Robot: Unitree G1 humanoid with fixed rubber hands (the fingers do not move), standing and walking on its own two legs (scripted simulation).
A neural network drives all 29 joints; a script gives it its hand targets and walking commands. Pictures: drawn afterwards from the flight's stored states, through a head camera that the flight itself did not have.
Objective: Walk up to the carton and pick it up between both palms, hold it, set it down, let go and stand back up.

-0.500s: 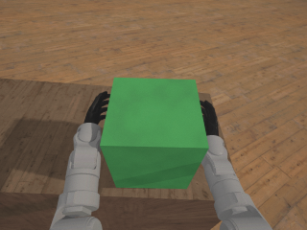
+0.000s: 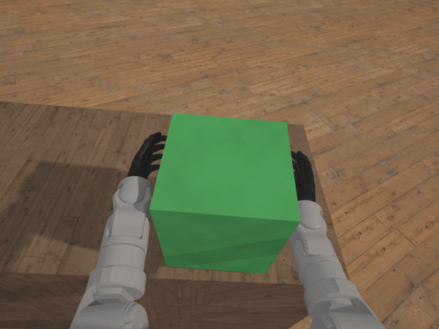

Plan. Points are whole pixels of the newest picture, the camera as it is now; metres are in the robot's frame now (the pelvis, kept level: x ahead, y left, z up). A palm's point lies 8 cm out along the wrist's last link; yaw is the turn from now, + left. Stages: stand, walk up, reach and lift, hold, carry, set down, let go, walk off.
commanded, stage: set down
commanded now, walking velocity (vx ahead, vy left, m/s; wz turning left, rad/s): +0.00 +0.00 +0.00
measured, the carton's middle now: (222, 199) +0.37 -0.02 +0.03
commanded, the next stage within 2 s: none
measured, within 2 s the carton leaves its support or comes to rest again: neither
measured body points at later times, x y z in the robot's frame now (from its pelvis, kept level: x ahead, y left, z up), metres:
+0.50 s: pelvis +0.01 +0.00 +0.00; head +0.05 +0.03 +0.45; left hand +0.40 +0.13 +0.05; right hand +0.37 -0.17 +0.04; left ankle -0.02 +0.13 -0.75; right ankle -0.02 -0.13 -0.75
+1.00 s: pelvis +0.01 +0.00 +0.00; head +0.06 +0.03 +0.45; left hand +0.41 +0.12 +0.04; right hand +0.37 -0.18 +0.03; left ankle -0.02 +0.13 -0.75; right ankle -0.02 -0.13 -0.75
